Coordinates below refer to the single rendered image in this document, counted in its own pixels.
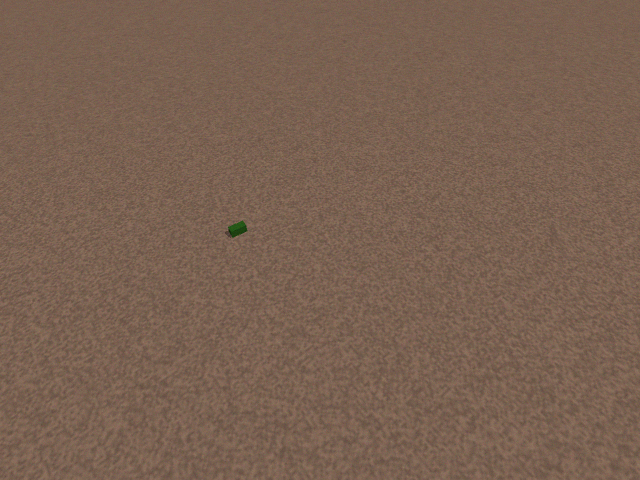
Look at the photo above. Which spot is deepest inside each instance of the small box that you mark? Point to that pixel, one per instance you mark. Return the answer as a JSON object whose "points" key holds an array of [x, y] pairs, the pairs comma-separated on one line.
{"points": [[237, 229]]}

